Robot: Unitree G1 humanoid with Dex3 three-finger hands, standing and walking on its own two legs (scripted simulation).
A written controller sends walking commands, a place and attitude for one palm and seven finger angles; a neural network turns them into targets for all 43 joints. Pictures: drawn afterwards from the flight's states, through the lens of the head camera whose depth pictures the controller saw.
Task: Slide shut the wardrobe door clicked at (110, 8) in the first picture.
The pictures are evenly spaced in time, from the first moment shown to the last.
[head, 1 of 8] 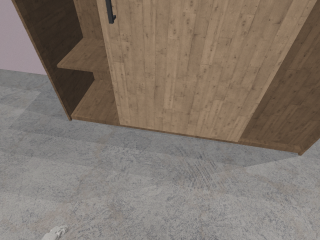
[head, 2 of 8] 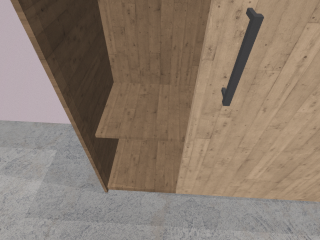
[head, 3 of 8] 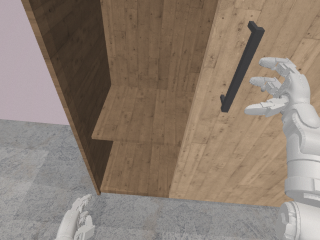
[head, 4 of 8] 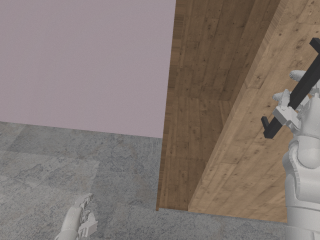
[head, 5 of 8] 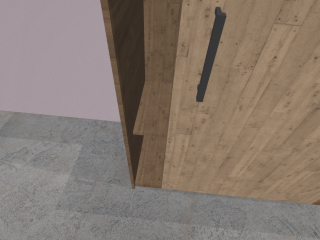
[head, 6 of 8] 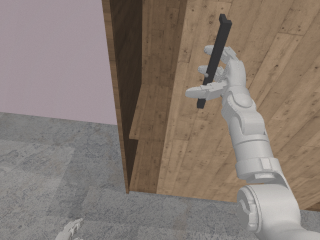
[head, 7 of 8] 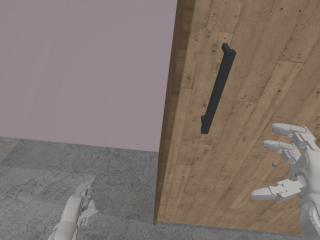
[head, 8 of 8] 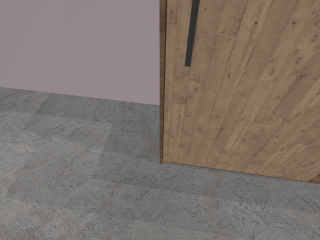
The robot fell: no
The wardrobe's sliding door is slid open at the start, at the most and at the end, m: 0.43 0.43 0.00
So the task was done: yes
